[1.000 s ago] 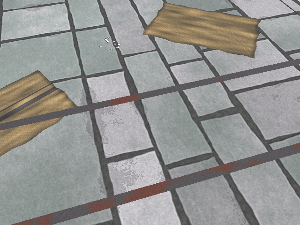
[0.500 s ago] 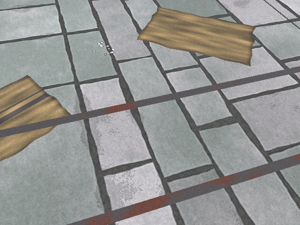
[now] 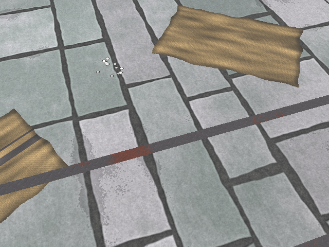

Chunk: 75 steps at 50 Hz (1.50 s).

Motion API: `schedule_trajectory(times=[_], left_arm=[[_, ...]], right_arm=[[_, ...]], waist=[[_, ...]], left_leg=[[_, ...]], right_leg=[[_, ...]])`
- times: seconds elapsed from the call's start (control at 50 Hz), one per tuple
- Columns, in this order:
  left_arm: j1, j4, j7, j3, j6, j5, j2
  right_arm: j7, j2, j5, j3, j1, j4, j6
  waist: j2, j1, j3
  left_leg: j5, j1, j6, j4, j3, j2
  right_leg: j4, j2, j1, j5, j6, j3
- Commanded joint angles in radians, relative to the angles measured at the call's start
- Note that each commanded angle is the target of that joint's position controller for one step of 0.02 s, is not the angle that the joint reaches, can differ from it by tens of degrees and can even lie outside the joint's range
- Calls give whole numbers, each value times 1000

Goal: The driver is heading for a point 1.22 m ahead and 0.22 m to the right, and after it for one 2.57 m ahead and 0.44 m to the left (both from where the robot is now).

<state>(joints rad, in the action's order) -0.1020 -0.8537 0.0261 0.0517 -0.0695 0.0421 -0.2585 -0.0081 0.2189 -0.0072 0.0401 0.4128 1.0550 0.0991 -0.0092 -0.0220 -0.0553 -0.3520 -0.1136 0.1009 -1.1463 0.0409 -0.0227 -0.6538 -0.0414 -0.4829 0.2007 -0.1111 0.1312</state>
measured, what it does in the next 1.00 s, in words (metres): walks ahead: left foot, then right foot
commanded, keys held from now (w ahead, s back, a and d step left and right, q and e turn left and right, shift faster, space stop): w+shift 0.62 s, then w+e+shift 0.38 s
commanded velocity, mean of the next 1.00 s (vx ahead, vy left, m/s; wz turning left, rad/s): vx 0.99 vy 0.00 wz -0.19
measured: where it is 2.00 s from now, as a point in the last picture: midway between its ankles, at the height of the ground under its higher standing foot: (199, 19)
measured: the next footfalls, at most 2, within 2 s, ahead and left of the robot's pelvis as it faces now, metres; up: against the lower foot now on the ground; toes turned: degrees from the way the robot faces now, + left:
left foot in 0.40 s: +0.59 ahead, +0.07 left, +0.00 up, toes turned +3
right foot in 0.86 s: +1.04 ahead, -0.08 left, +0.00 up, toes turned -11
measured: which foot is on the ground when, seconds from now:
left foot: up 0.00-0.38, down 0.40-0.88, up 0.90-1.00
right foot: down 0.00-0.42, up 0.44-0.84, down 0.86-1.00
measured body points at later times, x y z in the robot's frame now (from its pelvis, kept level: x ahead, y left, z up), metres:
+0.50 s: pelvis +0.47 +0.01 +0.01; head +0.50 +0.01 +0.46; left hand +0.47 +0.27 -0.13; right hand +0.59 -0.25 -0.12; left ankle +0.55 +0.07 -0.71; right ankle +0.26 -0.09 -0.58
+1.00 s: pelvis +0.97 -0.06 +0.01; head +1.00 -0.05 +0.46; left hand +1.07 +0.21 -0.13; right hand +1.03 -0.33 -0.10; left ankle +0.88 +0.12 -0.59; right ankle +1.00 -0.07 -0.71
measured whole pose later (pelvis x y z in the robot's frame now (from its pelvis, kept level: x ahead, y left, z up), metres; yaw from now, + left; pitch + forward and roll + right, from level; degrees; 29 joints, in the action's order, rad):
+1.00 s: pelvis +0.97 -0.06 +0.01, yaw -15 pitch +0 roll -1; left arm -0.33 -0.93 0.01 0.07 -0.04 0.02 -0.30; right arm 0.00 0.23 -0.05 0.00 0.21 0.83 0.12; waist 0.01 0.02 -0.05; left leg -0.31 -0.39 0.02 -1.37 0.06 -0.04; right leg -0.51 -0.21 -0.30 0.21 -0.19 0.03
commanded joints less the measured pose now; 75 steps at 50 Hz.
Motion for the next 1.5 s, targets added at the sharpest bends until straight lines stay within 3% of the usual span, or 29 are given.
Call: schedule_trajectory(times=[0.02,0.1,0.24,0.32,0.36,0.4,0.42,0.44,0.5,0.56,0.64,0.72,0.78,0.84,0.86,0.88,0.9,0.92,0.96,1.04,1.14,1.22,1.3,1.32,1.34,1.36,1.4,1.44,1.5], left_arm=[[-199,-52,0,37,-20,-3,-90],[-232,-107,-11,9,-50,-27,-36],[-412,-134,-14,-2,-79,-51,-66],[-437,-149,-31,3,-70,-38,-138],[-417,-155,-49,14,-45,-11,-184],[-344,-139,-57,20,-21,7,-179],[-378,-99,-37,-7,-29,-8,-34],[-474,-75,-20,-13,-51,-69,-13],[-214,-22,-25,-9,-51,-40,-62],[-210,6,10,-28,-6,0,3],[36,106,27,-43,1,-1,-21],[158,141,42,-63,-8,-38,-6],[130,125,35,-51,-12,-23,-59],[-258,14,17,-6,-6,-21,-159],[-453,-39,6,19,2,-17,-189],[-469,-61,-11,41,16,-17,-235],[-372,-31,-13,68,30,-1,-323],[-323,-10,-10,71,31,-16,-267],[-278,-30,-14,54,24,-22,-168],[-264,-20,-26,34,-17,-51,-141],[-399,-50,-12,31,-50,-65,-132],[-450,-72,-23,32,-60,-39,-170],[-296,-43,-70,49,-19,23,-244],[-212,-1,-72,37,-23,26,-195],[-363,52,-40,6,-45,-46,-74],[-288,63,-46,-8,-58,-18,-129],[-130,115,-30,-20,-76,3,-129],[-97,161,-16,-34,-44,41,-98],[-3,244,-3,-57,-14,39,-82]], right_arm=[[-7,88,0,14,-88,-128,31],[-40,26,-40,-9,-136,-178,-28],[-62,37,-18,-46,-512,-324,-18],[-42,89,-14,-37,-502,-334,-14],[-19,153,-13,-10,-308,-292,-16],[16,234,-25,34,82,-179,-24],[28,314,-52,58,158,-164,-26],[7,304,-51,65,103,-164,-27],[-12,107,-36,33,-89,-149,-2],[0,68,-14,10,-60,-98,22],[-12,101,0,11,3,-86,46],[-7,144,10,12,79,-68,66],[23,186,-7,13,91,-73,51],[57,253,-44,34,22,-105,0],[59,269,-47,41,-32,-122,-11],[39,166,-58,21,-51,-146,4],[12,91,-1,1,30,-244,27],[17,144,-15,-7,-76,-274,48],[14,148,-30,-11,-167,-297,57],[-6,107,-78,-31,-226,-363,-16],[-31,52,-36,-67,-473,-445,-8],[-22,112,-18,-50,-518,-451,-8],[2,244,3,14,50,-269,-15],[14,294,-6,40,240,-221,-28],[2,361,-24,58,166,-205,-35],[-8,278,-15,63,50,-249,-42],[-6,167,-13,40,-4,-227,-40],[10,153,-7,29,-5,-201,-27],[4,208,4,43,-23,-216,-4]], waist=[[-20,58,79],[47,-30,-33],[21,67,-137],[77,40,-38],[141,-69,98],[134,-246,265],[-98,-181,342],[-278,-86,449],[72,-19,75],[0,67,-6],[12,33,-114],[-9,-15,-99],[-79,21,-21],[-145,222,198],[-129,318,249],[51,246,220],[347,98,329],[99,130,287],[-102,52,75],[-59,-28,-15],[10,103,-55],[73,129,4],[118,-195,242],[5,-272,304],[-396,-73,392],[-97,-105,349],[109,-40,110],[91,40,11],[17,66,-61]], left_leg=[[151,-570,44,-255,51,-68],[177,-546,-13,-127,28,-136],[540,-471,-30,463,-168,-72],[494,-389,21,612,-206,40],[338,-195,51,604,-180,102],[167,210,97,608,-99,29],[-71,459,147,590,245,-233],[-231,608,265,819,806,-380],[-33,155,169,929,406,-242],[25,-67,119,1006,233,-157],[342,-131,89,1101,18,-64],[713,-31,4,1186,-126,-82],[1233,232,-47,1035,-207,-125],[1491,254,-66,475,-226,-170],[1334,127,-55,146,-231,-150],[369,-170,-44,-201,-194,-33],[-150,-640,-102,-532,-51,115],[-30,-740,-66,-483,57,40],[64,-664,-66,-279,48,-39],[4,-521,-146,-41,-1,-100],[526,-351,-97,483,-154,-42],[531,-366,-6,639,-196,34],[345,90,70,658,-149,96],[194,325,132,551,18,-34],[128,655,373,705,726,-309],[-43,591,376,823,807,-291],[9,235,285,898,592,-213],[112,-12,242,933,467,-114],[153,-253,238,1017,376,-47]], right_leg=[[453,315,468,358,-112,-590],[550,221,226,261,-83,-373],[694,148,258,-376,-48,-154],[562,191,602,-1009,-8,-92],[278,230,677,-1266,2,-92],[-260,204,486,-1034,-13,-73],[-667,68,144,-224,-8,-81],[-905,-61,-166,261,0,-224],[-746,106,-205,42,-23,-230],[-634,163,-145,45,19,-224],[-345,174,-227,-149,50,-98],[-16,89,-57,-411,-2,-3],[53,-2,-29,-358,-44,48],[36,-93,340,-178,-93,34],[95,-56,527,-97,-127,-37],[12,84,683,-12,-149,-239],[213,297,958,85,-387,-860],[372,297,914,158,-357,-945],[428,226,588,35,-262,-734],[467,78,223,-133,-224,-524],[567,20,188,-563,-85,-347],[500,93,554,-977,-4,-257],[-179,154,566,-1283,54,-146],[-629,67,304,-723,54,-110],[-1006,-121,-223,288,143,-176],[-978,-25,-348,183,97,-265],[-774,67,-299,87,83,-261],[-670,95,-221,121,109,-243],[-396,133,-151,106,143,-178]])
